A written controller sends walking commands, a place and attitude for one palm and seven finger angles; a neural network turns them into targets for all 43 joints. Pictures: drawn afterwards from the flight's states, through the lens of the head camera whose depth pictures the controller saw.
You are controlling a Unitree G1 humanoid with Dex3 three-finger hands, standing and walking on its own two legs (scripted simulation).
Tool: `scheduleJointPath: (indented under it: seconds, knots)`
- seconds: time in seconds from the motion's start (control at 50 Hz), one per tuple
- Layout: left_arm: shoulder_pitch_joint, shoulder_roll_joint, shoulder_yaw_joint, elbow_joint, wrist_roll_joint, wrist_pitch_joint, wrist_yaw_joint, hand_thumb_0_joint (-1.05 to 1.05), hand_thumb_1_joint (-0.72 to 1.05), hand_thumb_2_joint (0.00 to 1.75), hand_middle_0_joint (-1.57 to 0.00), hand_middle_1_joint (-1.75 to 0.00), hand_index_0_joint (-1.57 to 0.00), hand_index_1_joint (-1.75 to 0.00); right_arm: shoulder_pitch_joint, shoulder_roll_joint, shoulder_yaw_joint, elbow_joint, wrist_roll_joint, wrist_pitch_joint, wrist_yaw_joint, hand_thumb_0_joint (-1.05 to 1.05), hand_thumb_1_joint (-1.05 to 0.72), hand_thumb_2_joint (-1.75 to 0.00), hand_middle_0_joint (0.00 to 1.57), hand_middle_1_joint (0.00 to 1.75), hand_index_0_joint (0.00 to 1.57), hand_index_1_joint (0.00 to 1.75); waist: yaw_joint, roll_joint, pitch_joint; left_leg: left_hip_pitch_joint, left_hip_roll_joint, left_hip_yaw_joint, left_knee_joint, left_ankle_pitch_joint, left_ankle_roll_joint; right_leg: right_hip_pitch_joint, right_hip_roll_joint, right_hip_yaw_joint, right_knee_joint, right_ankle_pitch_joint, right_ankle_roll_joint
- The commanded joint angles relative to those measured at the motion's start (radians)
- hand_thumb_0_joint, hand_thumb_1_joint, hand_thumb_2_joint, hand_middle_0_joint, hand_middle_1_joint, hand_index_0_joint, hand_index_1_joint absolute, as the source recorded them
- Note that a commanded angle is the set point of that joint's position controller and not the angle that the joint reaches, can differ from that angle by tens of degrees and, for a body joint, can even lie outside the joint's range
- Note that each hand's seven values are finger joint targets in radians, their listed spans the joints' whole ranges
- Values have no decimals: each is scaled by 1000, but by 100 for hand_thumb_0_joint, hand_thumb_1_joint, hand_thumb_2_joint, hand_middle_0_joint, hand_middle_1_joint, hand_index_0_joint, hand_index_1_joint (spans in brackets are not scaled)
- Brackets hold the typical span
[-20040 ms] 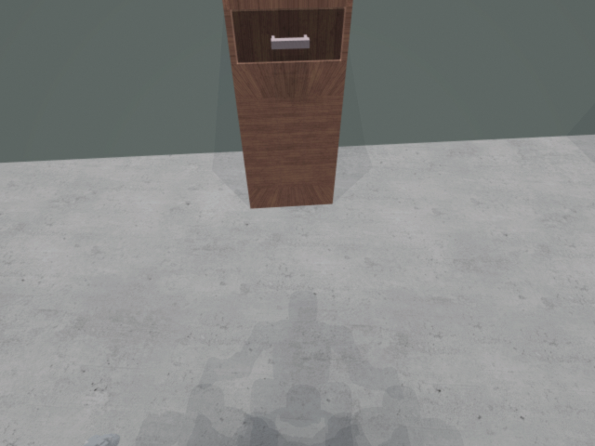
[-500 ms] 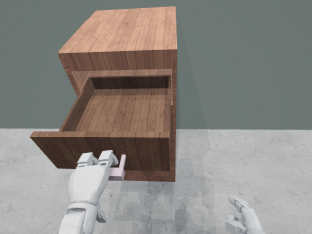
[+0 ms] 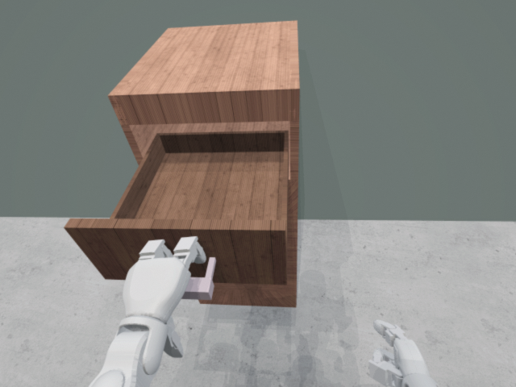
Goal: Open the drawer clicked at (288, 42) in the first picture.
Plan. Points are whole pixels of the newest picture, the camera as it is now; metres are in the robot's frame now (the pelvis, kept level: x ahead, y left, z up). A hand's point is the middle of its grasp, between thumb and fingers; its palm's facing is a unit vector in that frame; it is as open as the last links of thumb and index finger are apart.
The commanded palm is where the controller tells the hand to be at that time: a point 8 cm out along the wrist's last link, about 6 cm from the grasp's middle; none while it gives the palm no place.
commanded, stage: lift the hand off the handle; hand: left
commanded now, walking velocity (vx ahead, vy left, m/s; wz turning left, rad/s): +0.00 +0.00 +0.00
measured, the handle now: (177, 275) +0.28 +0.18 +0.03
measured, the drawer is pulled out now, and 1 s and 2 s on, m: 0.30 0.30 0.30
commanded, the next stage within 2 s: draw the hand back to the body in 0.98 s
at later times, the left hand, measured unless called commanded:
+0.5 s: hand (162, 268) +0.24 +0.17 +0.11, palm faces +0.12 -0.16 -0.98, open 13.7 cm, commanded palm +0.20 +0.17 +0.18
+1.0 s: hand (148, 232) +0.25 +0.17 +0.18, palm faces +0.21 -0.16 -0.96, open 13.9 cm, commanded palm +0.21 +0.17 +0.23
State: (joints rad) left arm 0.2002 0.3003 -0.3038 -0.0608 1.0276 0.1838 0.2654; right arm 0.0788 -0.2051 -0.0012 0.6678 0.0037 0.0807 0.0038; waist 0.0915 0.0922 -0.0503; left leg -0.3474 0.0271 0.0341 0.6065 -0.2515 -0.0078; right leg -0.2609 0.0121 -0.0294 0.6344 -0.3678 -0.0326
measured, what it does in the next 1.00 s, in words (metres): stands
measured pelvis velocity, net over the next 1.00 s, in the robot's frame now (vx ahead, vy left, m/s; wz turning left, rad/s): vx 0.00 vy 0.00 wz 0.00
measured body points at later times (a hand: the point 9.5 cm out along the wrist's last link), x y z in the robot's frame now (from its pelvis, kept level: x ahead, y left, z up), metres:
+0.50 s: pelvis +0.00 +0.00 +0.01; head -0.02 -0.06 +0.46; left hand +0.23 +0.18 +0.17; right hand +0.24 -0.19 -0.08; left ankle +0.04 +0.13 -0.73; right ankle -0.02 -0.10 -0.73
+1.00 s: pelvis +0.00 +0.00 +0.02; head -0.03 -0.06 +0.46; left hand +0.23 +0.18 +0.23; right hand +0.25 -0.17 -0.07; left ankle +0.04 +0.13 -0.73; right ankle -0.02 -0.10 -0.73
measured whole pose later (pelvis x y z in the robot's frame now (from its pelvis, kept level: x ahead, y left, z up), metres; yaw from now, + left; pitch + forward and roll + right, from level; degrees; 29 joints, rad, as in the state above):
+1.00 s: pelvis +0.00 +0.00 +0.02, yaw +0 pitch -5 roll +0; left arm 0.07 0.42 -0.20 -0.40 0.88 0.27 -0.03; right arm -0.01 -0.24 0.05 0.68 0.04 0.12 0.06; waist 0.12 0.16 -0.01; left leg -0.16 0.02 0.03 0.40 -0.16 -0.01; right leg -0.07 0.01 -0.03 0.43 -0.27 -0.03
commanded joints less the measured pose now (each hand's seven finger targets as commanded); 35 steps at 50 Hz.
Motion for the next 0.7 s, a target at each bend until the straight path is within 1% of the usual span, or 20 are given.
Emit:
scheduleJointPath:
  seconds: [0.0,0.04,0.06,0.14,0.2,0.24,0.26,0.28,0.34,0.36,0.4,0.44,0.46,0.48,0.54,0.56,0.58,0.64,0.66,0.68]
  knots:
    - [-261,77,74,-324,9,-23,30,0,-50,30,-30,-120,-30,-120,-193,-74,-20,-175,-1,-57,3,0,-90,-90,20,30,20,30,-6,-77,-153,242,-52,-17,-78,168,41,-88,28,32,-178,154,-4]
    - [-236,115,110,-336,0,-17,17,0,-50,30,-30,-120,-30,-120,-200,-77,-18,-177,2,-55,4,0,-90,-90,20,30,20,30,4,-74,-147,248,-50,-15,-92,172,39,-61,27,37,-194,159,-5]
    - [-226,102,98,-341,2,-13,10,0,-50,30,-30,-120,-30,-120,-204,-73,-12,-179,1,-55,6,0,-90,-90,20,30,20,30,9,-79,-146,248,-52,-12,-96,169,41,-59,23,36,-198,154,-2]
    - [-242,147,140,-346,-11,5,-20,0,-50,30,-30,-120,-30,-120,-224,-80,-8,-169,8,-44,5,0,-90,-90,20,30,20,30,14,-81,-121,257,-52,-6,-125,171,37,-19,20,52,-237,160,-1]
    - [-257,120,105,-388,-21,2,-47,0,-50,30,-30,-120,-30,-120,-232,-76,-4,-171,8,-48,9,0,-90,-90,20,30,20,30,14,-79,-122,283,-53,-5,-139,195,43,-2,18,44,-248,190,4]
    - [-247,163,147,-421,-30,-1,-57,0,-50,30,-30,-120,-30,-120,-242,-78,-4,-173,9,-48,9,0,-90,-90,20,30,20,30,21,-67,-134,294,-52,-6,-148,209,39,27,19,54,-258,209,1]
    - [-215,149,139,-413,-29,-1,-66,0,-50,30,-30,-120,-30,-120,-241,-73,2,-174,8,-52,12,0,-90,-90,20,30,20,30,27,-90,-121,289,-52,-3,-147,222,42,28,15,43,-255,222,4]
    - [-236,160,149,-413,-35,-1,-72,0,-50,30,-30,-120,-30,-120,-246,-77,-1,-163,9,-45,11,0,-90,-90,20,30,20,30,17,-84,-98,290,-52,-4,-159,216,39,26,17,51,-271,224,5]
    - [-244,193,182,-434,-45,5,-90,0,-50,30,-30,-120,-30,-120,-256,-79,3,-166,11,-45,13,0,-90,-90,20,30,20,30,23,-81,-109,304,-50,-2,-167,227,37,55,14,60,-287,238,5]
    - [-230,176,167,-423,-39,7,-99,0,-50,30,-30,-120,-30,-120,-258,-77,7,-164,9,-48,17,0,-90,-90,20,30,20,30,26,-99,-104,300,-51,2,-168,232,40,54,11,56,-286,238,8]
    - [-248,168,155,-456,-53,8,-114,0,-50,30,-30,-120,-30,-120,-264,-80,5,-165,11,-44,18,0,-90,-90,20,30,20,30,24,-70,-104,311,-53,1,-182,243,38,69,9,51,-294,259,11]
    - [-273,222,207,-477,-67,10,-124,0,-50,30,-30,-120,-30,-120,-277,-82,7,-167,16,-42,18,0,-90,-90,20,30,20,30,24,-66,-105,313,-48,-2,-188,240,34,84,11,61,-299,252,7]
    - [-266,190,175,-479,-57,8,-133,0,-50,30,-30,-120,-30,-120,-275,-77,13,-169,11,-50,22,0,-90,-90,20,30,20,30,31,-88,-119,315,-53,1,-183,254,40,89,5,52,-294,265,10]
    - [-246,209,198,-460,-64,10,-140,0,-50,30,-30,-120,-30,-120,-272,-80,6,-156,12,-42,20,0,-90,-90,20,30,20,30,24,-86,-84,315,-51,-1,-192,258,37,83,10,59,-308,279,10]
    - [-265,240,229,-473,-88,28,-162,0,-50,30,-30,-120,-30,-120,-291,-86,13,-165,20,-37,26,0,-90,-90,20,30,20,30,25,-74,-91,310,-47,0,-200,250,32,107,7,62,-308,275,11]
    - [-263,209,197,-462,-75,34,-174,0,-50,30,-30,-120,-30,-120,-289,-83,19,-163,16,-39,31,0,-90,-90,20,30,20,30,31,-88,-100,306,-49,5,-200,260,36,110,3,51,-304,278,14]
    - [-259,214,200,-461,-85,40,-184,0,-50,30,-30,-120,-30,-120,-288,-85,14,-157,19,-30,31,0,-90,-90,20,30,20,30,22,-79,-75,308,-48,0,-213,257,34,106,5,52,-313,281,14]
    - [-271,250,235,-516,-109,53,-213,0,-50,30,-30,-120,-30,-120,-314,-91,19,-178,27,-26,35,0,-90,-90,20,30,20,30,28,-59,-99,315,-44,1,-211,260,33,127,5,56,-307,293,14]
    - [-289,229,200,-524,-94,52,-224,0,-50,30,-30,-120,-30,-120,-315,-86,25,-179,22,-30,40,0,-90,-90,20,30,20,30,33,-66,-117,313,-48,6,-211,271,35,131,1,46,-300,290,16]
    - [-290,222,192,-518,-102,52,-231,0,-50,30,-30,-120,-30,-120,-309,-88,20,-169,23,-21,39,0,-90,-90,20,30,20,30,18,-55,-85,315,-46,0,-221,268,33,117,5,45,-309,289,14]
